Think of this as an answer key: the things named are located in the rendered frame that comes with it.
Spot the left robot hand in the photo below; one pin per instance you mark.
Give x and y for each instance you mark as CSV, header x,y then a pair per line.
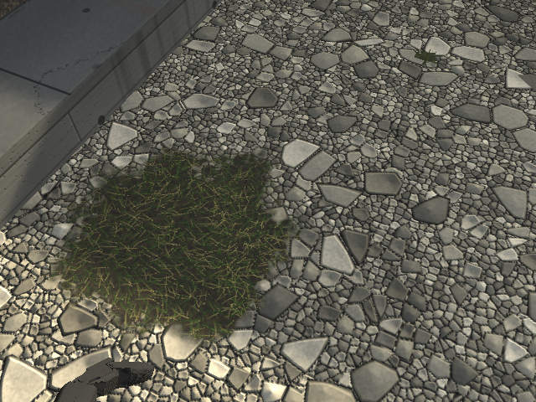
x,y
103,377

